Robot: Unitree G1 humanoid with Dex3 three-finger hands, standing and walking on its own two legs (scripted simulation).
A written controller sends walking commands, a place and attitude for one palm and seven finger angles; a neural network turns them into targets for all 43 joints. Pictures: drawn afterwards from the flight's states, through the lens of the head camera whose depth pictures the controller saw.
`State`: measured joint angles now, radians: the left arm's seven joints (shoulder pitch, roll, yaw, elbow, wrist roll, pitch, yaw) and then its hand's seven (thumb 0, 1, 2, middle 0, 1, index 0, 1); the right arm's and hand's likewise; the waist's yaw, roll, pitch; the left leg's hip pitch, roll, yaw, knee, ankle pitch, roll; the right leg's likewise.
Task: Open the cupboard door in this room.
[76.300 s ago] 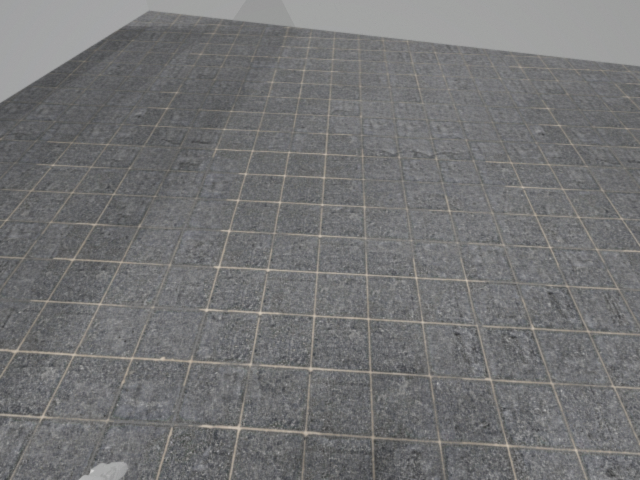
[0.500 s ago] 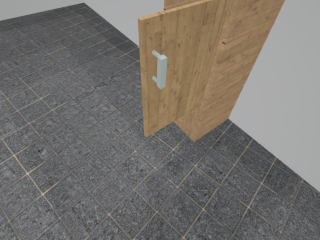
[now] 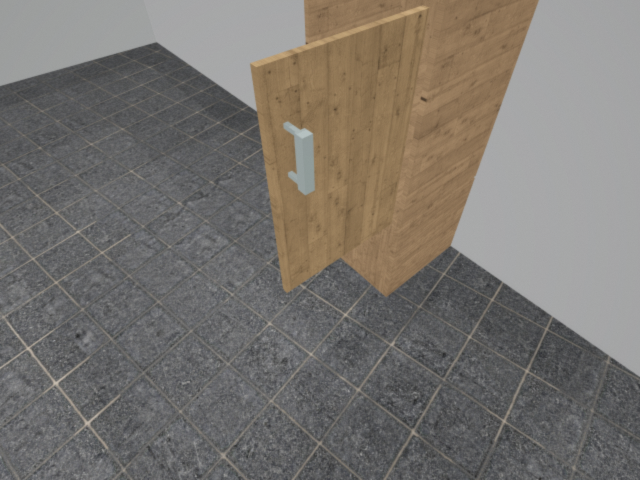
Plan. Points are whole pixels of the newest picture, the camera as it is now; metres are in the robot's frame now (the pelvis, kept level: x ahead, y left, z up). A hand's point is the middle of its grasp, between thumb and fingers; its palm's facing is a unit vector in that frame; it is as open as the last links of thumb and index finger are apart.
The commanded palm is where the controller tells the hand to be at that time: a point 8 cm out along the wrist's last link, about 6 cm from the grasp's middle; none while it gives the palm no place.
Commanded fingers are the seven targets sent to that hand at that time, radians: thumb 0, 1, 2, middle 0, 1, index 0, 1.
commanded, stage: let the arm hang, fingers relaxed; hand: left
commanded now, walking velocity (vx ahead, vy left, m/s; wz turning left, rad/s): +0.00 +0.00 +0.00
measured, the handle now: (297, 158) +0.63 +0.07 +0.06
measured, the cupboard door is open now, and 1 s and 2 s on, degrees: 89 89 89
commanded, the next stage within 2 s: look to check the result in 0.18 s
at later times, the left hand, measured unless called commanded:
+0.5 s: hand out of the picture +0.01 +0.15 -0.17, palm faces +0.05 -0.98 -0.20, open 7.4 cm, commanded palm none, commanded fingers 0.00 0.90 0.90 -0.20 -0.30 -0.20 -0.30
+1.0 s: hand out of the picture +0.03 +0.15 -0.17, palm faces +0.05 -0.98 -0.21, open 7.4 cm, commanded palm none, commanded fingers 0.00 0.90 0.90 -0.20 -0.30 -0.20 -0.30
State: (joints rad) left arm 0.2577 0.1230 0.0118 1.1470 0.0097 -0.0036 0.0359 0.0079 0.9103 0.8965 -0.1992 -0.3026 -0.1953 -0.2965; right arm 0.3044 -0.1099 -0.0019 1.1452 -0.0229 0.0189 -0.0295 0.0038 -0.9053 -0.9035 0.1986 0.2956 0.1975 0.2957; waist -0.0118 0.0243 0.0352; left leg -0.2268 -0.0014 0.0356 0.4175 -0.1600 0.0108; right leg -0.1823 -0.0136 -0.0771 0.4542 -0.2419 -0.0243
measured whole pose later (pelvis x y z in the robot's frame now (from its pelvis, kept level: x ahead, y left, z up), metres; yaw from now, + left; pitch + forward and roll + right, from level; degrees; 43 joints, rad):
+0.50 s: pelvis +0.02 -0.02 +0.00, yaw +0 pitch -2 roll +0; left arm 0.27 0.13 0.02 1.16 0.00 -0.01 0.03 0.01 0.90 0.90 -0.20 -0.30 -0.20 -0.30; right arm 0.27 -0.14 0.00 1.15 -0.02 0.01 -0.04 0.00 -0.91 -0.90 0.20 0.30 0.20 0.30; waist 0.00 0.02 0.06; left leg -0.19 0.02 0.02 0.40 -0.17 -0.01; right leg -0.13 0.01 -0.09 0.41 -0.25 -0.04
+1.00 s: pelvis +0.03 -0.03 +0.00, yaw +0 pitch -2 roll +0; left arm 0.24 0.15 0.02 1.15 0.00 -0.02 0.03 0.01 0.90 0.90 -0.20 -0.30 -0.20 -0.30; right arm 0.24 -0.16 0.00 1.15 -0.02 0.01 -0.04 0.00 -0.91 -0.90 0.20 0.30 0.20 0.30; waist 0.00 0.02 0.06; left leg -0.16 0.03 0.01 0.38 -0.18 -0.03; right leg -0.10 0.03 -0.10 0.38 -0.25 -0.06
